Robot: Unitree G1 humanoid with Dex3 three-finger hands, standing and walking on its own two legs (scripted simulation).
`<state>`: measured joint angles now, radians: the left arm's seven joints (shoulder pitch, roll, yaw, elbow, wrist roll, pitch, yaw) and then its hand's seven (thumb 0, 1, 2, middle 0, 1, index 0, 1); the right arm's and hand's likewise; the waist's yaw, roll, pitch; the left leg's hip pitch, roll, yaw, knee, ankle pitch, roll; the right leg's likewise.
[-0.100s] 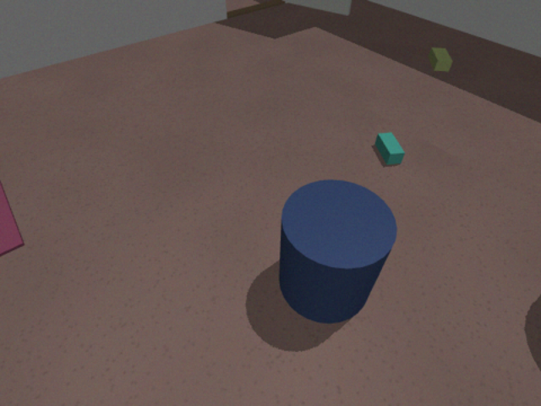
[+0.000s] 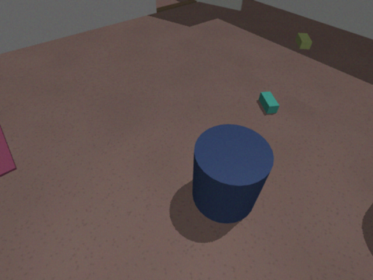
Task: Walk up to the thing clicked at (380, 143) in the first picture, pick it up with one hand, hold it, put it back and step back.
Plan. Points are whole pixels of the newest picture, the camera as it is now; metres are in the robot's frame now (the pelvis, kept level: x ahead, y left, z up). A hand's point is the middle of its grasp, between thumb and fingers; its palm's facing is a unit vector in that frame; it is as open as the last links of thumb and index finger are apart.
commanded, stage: stand
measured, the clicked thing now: (268, 102) +1.63 -0.65 -0.74
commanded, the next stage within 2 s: walk up in 1.02 s
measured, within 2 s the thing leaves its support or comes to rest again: neither
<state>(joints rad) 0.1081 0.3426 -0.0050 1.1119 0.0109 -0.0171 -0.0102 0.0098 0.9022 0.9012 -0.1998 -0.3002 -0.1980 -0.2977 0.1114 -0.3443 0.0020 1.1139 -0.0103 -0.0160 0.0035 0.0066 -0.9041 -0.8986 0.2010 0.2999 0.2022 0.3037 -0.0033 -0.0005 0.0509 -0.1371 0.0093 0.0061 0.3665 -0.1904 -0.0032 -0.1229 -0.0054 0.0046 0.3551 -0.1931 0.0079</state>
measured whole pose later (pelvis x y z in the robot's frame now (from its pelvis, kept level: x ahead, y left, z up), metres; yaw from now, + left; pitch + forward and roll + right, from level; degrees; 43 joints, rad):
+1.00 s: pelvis +0.00 +0.00 +0.00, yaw +0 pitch -2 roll +0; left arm 0.13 0.35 0.00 1.12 0.01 -0.01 -0.01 0.01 0.90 0.90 -0.20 -0.30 -0.20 -0.30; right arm 0.12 -0.35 0.00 1.12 -0.01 -0.01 0.00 0.01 -0.90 -0.90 0.20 0.30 0.20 0.30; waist 0.00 0.00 0.05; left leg -0.11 0.00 0.00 0.34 -0.18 0.00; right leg -0.10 -0.01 0.00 0.33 -0.19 0.01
